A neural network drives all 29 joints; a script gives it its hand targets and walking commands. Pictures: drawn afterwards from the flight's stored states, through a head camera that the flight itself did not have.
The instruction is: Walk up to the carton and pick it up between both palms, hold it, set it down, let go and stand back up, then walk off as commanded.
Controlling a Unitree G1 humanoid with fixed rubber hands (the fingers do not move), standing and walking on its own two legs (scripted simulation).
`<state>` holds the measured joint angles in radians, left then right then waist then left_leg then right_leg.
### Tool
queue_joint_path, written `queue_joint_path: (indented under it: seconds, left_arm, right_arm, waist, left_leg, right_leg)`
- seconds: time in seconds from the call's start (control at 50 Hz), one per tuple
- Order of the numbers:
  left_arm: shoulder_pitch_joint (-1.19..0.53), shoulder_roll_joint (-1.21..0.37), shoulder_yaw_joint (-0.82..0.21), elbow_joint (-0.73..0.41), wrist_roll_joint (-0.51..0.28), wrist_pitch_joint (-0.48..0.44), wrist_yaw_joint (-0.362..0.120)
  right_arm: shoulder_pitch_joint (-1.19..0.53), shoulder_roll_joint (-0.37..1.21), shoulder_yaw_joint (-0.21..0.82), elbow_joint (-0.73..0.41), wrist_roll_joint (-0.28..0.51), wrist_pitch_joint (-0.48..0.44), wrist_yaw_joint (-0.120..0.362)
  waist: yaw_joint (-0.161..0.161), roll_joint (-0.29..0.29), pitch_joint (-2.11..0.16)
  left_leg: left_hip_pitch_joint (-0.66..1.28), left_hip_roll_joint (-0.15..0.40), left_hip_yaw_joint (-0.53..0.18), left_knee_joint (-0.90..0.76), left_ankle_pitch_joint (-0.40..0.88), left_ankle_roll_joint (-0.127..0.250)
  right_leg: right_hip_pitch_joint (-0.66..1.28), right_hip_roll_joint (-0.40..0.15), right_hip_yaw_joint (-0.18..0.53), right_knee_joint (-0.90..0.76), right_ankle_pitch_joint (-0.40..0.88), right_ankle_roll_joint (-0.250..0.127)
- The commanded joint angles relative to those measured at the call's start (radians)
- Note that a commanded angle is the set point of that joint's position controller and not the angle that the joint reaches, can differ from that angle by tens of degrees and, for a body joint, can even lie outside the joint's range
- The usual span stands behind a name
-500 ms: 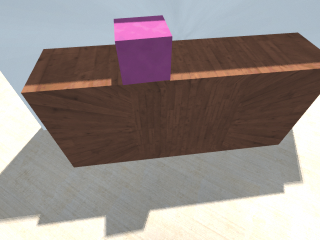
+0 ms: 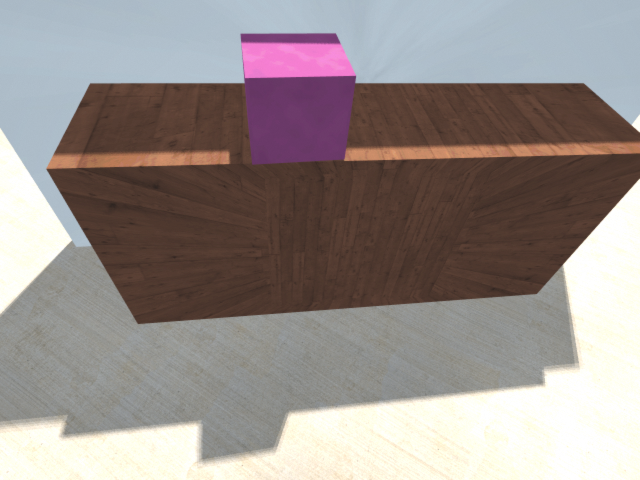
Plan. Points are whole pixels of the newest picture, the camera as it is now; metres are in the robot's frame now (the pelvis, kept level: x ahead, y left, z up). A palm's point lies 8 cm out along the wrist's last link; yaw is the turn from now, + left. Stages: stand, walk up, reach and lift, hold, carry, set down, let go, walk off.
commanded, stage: stand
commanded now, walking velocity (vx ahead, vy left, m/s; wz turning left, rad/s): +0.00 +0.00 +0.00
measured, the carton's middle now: (294, 98) +0.91 +0.03 +0.00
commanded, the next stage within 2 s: none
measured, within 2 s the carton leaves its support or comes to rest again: neither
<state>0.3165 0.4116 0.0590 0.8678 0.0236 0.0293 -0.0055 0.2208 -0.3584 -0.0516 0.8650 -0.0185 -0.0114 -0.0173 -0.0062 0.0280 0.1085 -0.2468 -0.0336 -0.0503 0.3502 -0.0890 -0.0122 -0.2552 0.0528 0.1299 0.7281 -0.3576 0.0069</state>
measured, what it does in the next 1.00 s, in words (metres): steps on the spot: right foot, then left foot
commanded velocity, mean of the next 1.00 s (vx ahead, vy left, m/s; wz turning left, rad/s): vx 0.00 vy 0.00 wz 0.00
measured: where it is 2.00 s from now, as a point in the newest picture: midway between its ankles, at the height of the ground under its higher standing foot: outside the picture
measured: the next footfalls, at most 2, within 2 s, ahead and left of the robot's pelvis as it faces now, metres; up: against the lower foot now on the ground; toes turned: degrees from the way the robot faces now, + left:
right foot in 0.24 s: +0.04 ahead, -0.18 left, +0.00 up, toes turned +7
left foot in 0.80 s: +0.04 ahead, +0.05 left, +0.00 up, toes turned -4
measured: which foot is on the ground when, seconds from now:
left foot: down 0.00-0.24, up 0.26-0.78, down 0.80-1.00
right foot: up 0.00-0.22, down 0.24-1.00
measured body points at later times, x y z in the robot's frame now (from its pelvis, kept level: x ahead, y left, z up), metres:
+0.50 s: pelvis -0.02 -0.12 +0.00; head +0.00 -0.16 +0.44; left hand +0.04 +0.18 -0.10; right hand +0.06 -0.43 -0.14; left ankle -0.04 +0.05 -0.72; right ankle +0.00 -0.19 -0.75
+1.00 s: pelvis -0.01 -0.06 -0.01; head +0.01 -0.05 +0.44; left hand +0.09 +0.24 -0.13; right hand +0.08 -0.37 -0.12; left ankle +0.00 +0.05 -0.75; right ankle +0.00 -0.19 -0.75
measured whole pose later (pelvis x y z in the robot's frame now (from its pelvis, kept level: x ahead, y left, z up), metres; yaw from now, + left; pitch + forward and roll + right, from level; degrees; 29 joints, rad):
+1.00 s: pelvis -0.01 -0.06 -0.01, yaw -1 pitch -2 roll +0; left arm 0.20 0.37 0.06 0.87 0.02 -0.01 -0.01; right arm 0.19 -0.35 -0.05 0.87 -0.02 -0.01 0.01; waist 0.00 -0.02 0.07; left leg -0.19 -0.03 -0.04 0.44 -0.22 0.02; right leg -0.20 0.05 0.12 0.44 -0.21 -0.02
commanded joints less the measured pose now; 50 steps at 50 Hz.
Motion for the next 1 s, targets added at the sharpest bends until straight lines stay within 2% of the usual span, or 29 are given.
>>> queue_joint_path:
  seconds: [0.0, 0.02, 0.06, 0.1, 0.12, 0.14, 0.16, 0.18, 0.2, 0.22, 0.24, 0.26, 0.3, 0.36, 0.4, 0.44, 0.48, 0.5, 0.54, 0.62, 0.68, 0.72, 0.74, 0.78, 0.8, 0.82, 0.86, 0.92, 0.98]
  left_arm:
    - [0.089, 0.131, 0.046, 0.023, -0.003, -0.015, 0.001]
    - [0.102, 0.129, 0.045, 0.027, -0.004, -0.017, 0.000]
    - [0.130, 0.121, 0.045, 0.039, -0.007, -0.021, -0.001]
    - [0.176, 0.114, 0.043, 0.052, -0.006, -0.024, 0.001]
    - [0.181, 0.119, 0.043, 0.053, -0.002, -0.025, 0.005]
    - [0.168, 0.130, 0.041, 0.047, 0.003, -0.027, 0.009]
    - [0.132, 0.152, 0.041, 0.027, 0.010, -0.032, 0.013]
    - [0.058, 0.187, 0.039, -0.007, 0.013, -0.041, 0.020]
    - [-0.045, 0.233, 0.048, -0.038, 0.017, -0.053, 0.030]
    - [-0.084, 0.219, 0.049, -0.054, 0.015, -0.064, 0.038]
    - [-0.083, 0.240, 0.051, -0.047, 0.012, -0.068, 0.044]
    - [-0.144, 0.230, 0.049, -0.068, 0.007, -0.071, 0.048]
    - [-0.141, 0.197, 0.039, -0.085, 0.007, -0.074, 0.045]
    - [-0.013, 0.198, 0.043, -0.039, -0.004, -0.081, 0.042]
    - [-0.006, 0.185, 0.043, -0.024, -0.009, -0.078, 0.041]
    - [-0.025, 0.165, 0.043, -0.025, -0.010, -0.074, 0.041]
    - [-0.043, 0.155, 0.043, -0.021, -0.013, -0.074, 0.044]
    - [-0.058, 0.153, 0.042, -0.020, -0.014, -0.075, 0.046]
    - [-0.078, 0.145, 0.038, -0.019, -0.013, -0.074, 0.047]
    - [-0.143, 0.151, 0.037, -0.025, -0.013, -0.070, 0.043]
    - [-0.184, 0.145, 0.037, -0.026, -0.014, -0.065, 0.033]
    - [-0.179, 0.134, 0.037, -0.022, -0.014, -0.062, 0.024]
    - [-0.181, 0.130, 0.038, -0.019, -0.014, -0.060, 0.019]
    - [-0.168, 0.117, 0.036, -0.010, -0.011, -0.057, 0.008]
    - [-0.153, 0.107, 0.035, -0.004, -0.013, -0.057, 0.003]
    - [-0.138, 0.097, 0.032, 0.001, -0.016, -0.057, 0.000]
    - [-0.133, 0.099, 0.028, 0.003, -0.015, -0.062, 0.000]
    - [-0.150, 0.105, 0.022, 0.000, -0.014, -0.072, 0.005]
    - [-0.169, 0.120, 0.016, -0.001, -0.014, -0.074, 0.009]
  right_arm:
    - [-0.069, -0.268, -0.058, -0.047, 0.003, 0.004, 0.000]
    - [-0.071, -0.271, -0.058, -0.047, 0.003, 0.008, 0.005]
    - [-0.096, -0.273, -0.056, -0.049, 0.005, 0.019, 0.012]
    - [-0.125, -0.267, -0.053, -0.058, 0.008, 0.031, 0.018]
    - [-0.131, -0.260, -0.051, -0.060, 0.008, 0.036, 0.020]
    - [-0.127, -0.248, -0.048, -0.062, 0.011, 0.041, 0.023]
    - [-0.119, -0.219, -0.040, -0.066, 0.017, 0.046, 0.024]
    - [-0.125, -0.171, -0.029, -0.065, 0.024, 0.052, 0.028]
    - [-0.071, -0.147, -0.030, -0.035, 0.015, 0.053, 0.034]
    - [-0.020, -0.165, -0.048, -0.009, 0.007, 0.054, 0.037]
    - [0.010, -0.174, -0.061, 0.015, -0.002, 0.062, 0.043]
    - [0.027, -0.188, -0.067, 0.020, -0.001, 0.064, 0.045]
    - [-0.024, -0.192, -0.058, 0.002, 0.007, 0.060, 0.047]
    - [-0.106, -0.174, -0.035, -0.036, 0.017, 0.034, 0.037]
    - [-0.089, -0.182, -0.031, -0.029, 0.027, 0.029, 0.027]
    - [-0.070, -0.189, -0.027, -0.017, 0.027, 0.028, 0.018]
    - [-0.058, -0.189, -0.023, -0.012, 0.026, 0.022, 0.010]
    - [-0.042, -0.190, -0.023, -0.005, 0.026, 0.021, 0.008]
    - [-0.034, -0.188, -0.021, 0.002, 0.023, 0.018, 0.005]
    - [-0.028, -0.185, -0.016, 0.013, 0.016, 0.011, 0.007]
    - [-0.035, -0.190, -0.016, 0.022, 0.004, -0.008, 0.010]
    - [-0.046, -0.212, -0.020, 0.018, -0.001, -0.017, 0.010]
    - [-0.053, -0.221, -0.020, 0.014, -0.002, -0.021, 0.010]
    - [-0.071, -0.236, -0.017, 0.008, -0.007, -0.029, 0.007]
    - [-0.085, -0.254, -0.018, 0.008, -0.005, -0.030, 0.007]
    - [-0.112, -0.261, -0.020, 0.006, -0.004, -0.031, 0.007]
    - [-0.132, -0.239, -0.017, 0.001, -0.001, -0.035, 0.009]
    - [-0.119, -0.221, -0.020, -0.002, 0.004, -0.040, 0.009]
    - [-0.116, -0.203, -0.020, -0.002, 0.009, -0.039, 0.010]
  waist:
    - [0.014, 0.085, -0.110]
    - [0.015, 0.086, -0.120]
    - [0.035, 0.078, -0.122]
    - [0.059, 0.065, -0.129]
    - [0.061, 0.045, -0.120]
    - [0.054, 0.008, -0.104]
    - [0.041, -0.104, -0.071]
    - [0.014, -0.177, -0.013]
    - [-0.027, -0.221, 0.027]
    - [-0.051, -0.139, 0.000]
    - [-0.051, -0.139, -0.035]
    - [-0.076, -0.148, -0.005]
    - [-0.048, -0.165, 0.031]
    - [0.026, -0.179, -0.043]
    - [0.037, -0.190, -0.117]
    - [0.036, -0.198, -0.138]
    - [0.028, -0.192, -0.157]
    - [0.021, -0.202, -0.163]
    - [0.013, -0.191, -0.160]
    - [-0.010, -0.158, -0.139]
    - [-0.019, -0.118, -0.144]
    - [-0.008, -0.100, -0.143]
    - [-0.003, -0.083, -0.124]
    - [0.011, -0.063, -0.094]
    - [0.019, -0.033, -0.094]
    - [0.035, 0.016, -0.088]
    - [0.037, 0.050, -0.104]
    - [0.021, 0.061, -0.166]
    - [0.012, 0.043, -0.205]
  left_leg:
    - [0.035, 0.239, -0.200, -0.177, -0.548, 0.069]
    - [0.011, 0.240, -0.196, -0.169, -0.564, 0.093]
    - [-0.066, 0.234, -0.184, -0.159, -0.593, 0.110]
    - [-0.110, 0.211, -0.163, -0.120, -0.615, 0.105]
    - [-0.124, 0.198, -0.152, -0.091, -0.618, 0.099]
    - [-0.143, 0.174, -0.131, -0.046, -0.630, 0.090]
    - [-0.125, 0.111, -0.085, 0.065, -0.611, 0.075]
    - [-0.066, 0.002, -0.033, 0.259, -0.439, 0.043]
    - [-0.004, -0.025, -0.038, 0.406, -0.327, 0.036]
    - [0.059, -0.029, -0.064, 0.480, -0.281, 0.037]
    - [0.105, -0.050, -0.031, 0.592, -0.272, 0.030]
    - [0.054, -0.023, -0.031, 0.617, -0.254, 0.029]
    - [-0.091, 0.019, -0.040, 0.471, -0.288, 0.030]
    - [-0.174, 0.011, -0.033, 0.261, -0.369, 0.008]
    - [-0.143, 0.001, -0.025, 0.185, -0.389, 0.005]
    - [-0.119, 0.003, -0.022, 0.169, -0.354, 0.005]
    - [-0.089, 0.008, -0.021, 0.169, -0.307, 0.007]
    - [-0.078, 0.011, -0.022, 0.174, -0.287, 0.009]
    - [-0.055, 0.013, -0.019, 0.176, -0.257, 0.011]
    - [0.027, 0.025, -0.023, 0.114, -0.187, 0.018]
    - [0.158, 0.059, -0.059, 0.043, -0.055, 0.037]
    - [0.172, 0.096, -0.095, 0.033, -0.121, 0.053]
    - [0.131, 0.119, -0.124, 0.006, -0.210, 0.062]
    - [0.067, 0.164, -0.175, -0.058, -0.363, 0.076]
    - [0.024, 0.181, -0.197, -0.093, -0.446, 0.082]
    - [-0.013, 0.184, -0.197, -0.114, -0.469, 0.087]
    - [0.006, 0.171, -0.166, -0.106, -0.374, 0.077]
    - [0.100, 0.162, -0.136, -0.050, -0.170, 0.070]
    - [0.140, 0.160, -0.122, -0.011, -0.017, 0.067]
  right_leg:
    - [0.000, -0.025, -0.087, -0.072, -0.111, -0.019]
    - [0.032, -0.018, -0.098, -0.088, -0.120, -0.021]
    - [0.121, -0.011, -0.115, -0.142, -0.065, -0.026]
    - [0.170, -0.006, -0.114, -0.180, -0.021, -0.037]
    - [0.164, -0.008, -0.099, -0.198, -0.009, -0.045]
    - [0.135, -0.028, -0.049, -0.222, -0.013, -0.058]
    - [0.032, -0.106, 0.104, -0.363, -0.129, -0.085]
    - [-0.151, -0.236, 0.358, -0.554, -0.406, -0.131]
    - [-0.278, -0.307, 0.445, -0.640, -0.452, -0.142]
    - [-0.287, -0.286, 0.399, -0.644, -0.382, -0.130]
    - [-0.353, -0.268, 0.357, -0.643, -0.382, -0.125]
    - [-0.313, -0.231, 0.323, -0.619, -0.358, -0.111]
    - [-0.125, -0.186, 0.278, -0.549, -0.271, -0.072]
    - [0.213, -0.207, 0.295, -0.467, 0.136, -0.040]
    - [0.309, -0.212, 0.287, -0.439, 0.230, -0.039]
    - [0.332, -0.211, 0.283, -0.407, 0.377, -0.029]
    - [0.324, -0.214, 0.265, -0.380, 0.535, -0.021]
    - [0.305, -0.214, 0.252, -0.374, 0.561, -0.018]
    - [0.257, -0.213, 0.243, -0.378, 0.533, -0.021]
    - [0.124, -0.204, 0.226, -0.405, 0.275, -0.043]
    - [0.003, -0.159, 0.167, -0.400, 0.092, -0.063]
    - [-0.038, -0.128, 0.136, -0.407, -0.044, -0.059]
    - [-0.037, -0.117, 0.129, -0.407, -0.086, -0.058]
    - [-0.027, -0.103, 0.120, -0.381, -0.076, -0.061]
    - [0.004, -0.082, 0.100, -0.365, -0.037, -0.056]
    - [0.050, -0.077, 0.078, -0.349, 0.029, -0.050]
    - [0.096, -0.094, 0.077, -0.353, 0.131, -0.050]
    - [0.109, -0.115, 0.084, -0.367, 0.245, -0.047]
    - [0.124, -0.125, 0.078, -0.361, 0.311, -0.044]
